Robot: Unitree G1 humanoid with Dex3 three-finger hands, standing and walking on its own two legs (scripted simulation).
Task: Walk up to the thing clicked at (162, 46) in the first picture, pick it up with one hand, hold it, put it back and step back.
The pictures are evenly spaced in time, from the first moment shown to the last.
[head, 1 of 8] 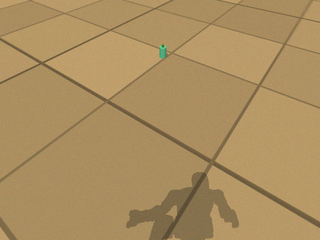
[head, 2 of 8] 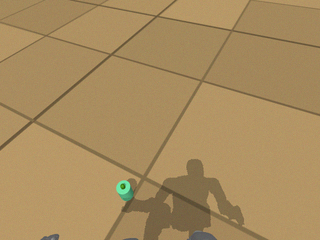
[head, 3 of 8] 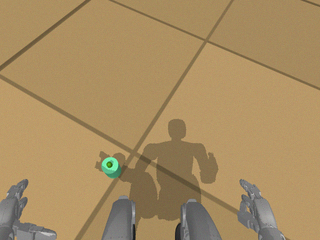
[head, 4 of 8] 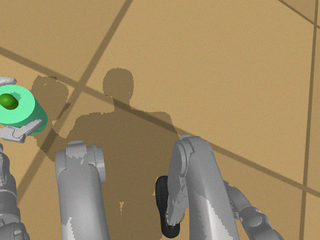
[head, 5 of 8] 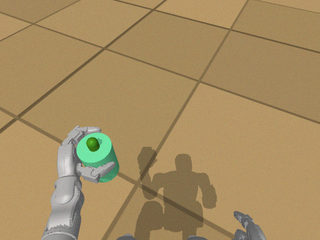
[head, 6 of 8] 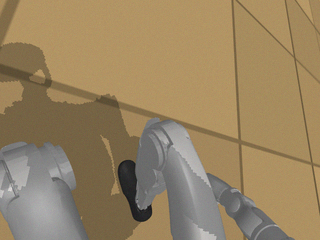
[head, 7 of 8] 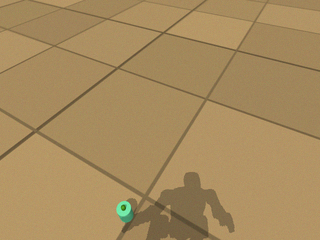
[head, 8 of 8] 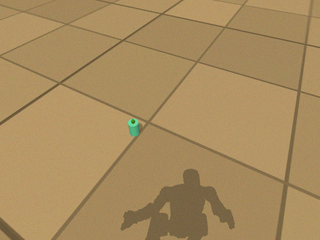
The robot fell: no
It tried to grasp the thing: yes
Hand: left
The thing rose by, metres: 0.67
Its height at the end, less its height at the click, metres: +0.00
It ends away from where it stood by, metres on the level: 0.01
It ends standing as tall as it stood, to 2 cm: yes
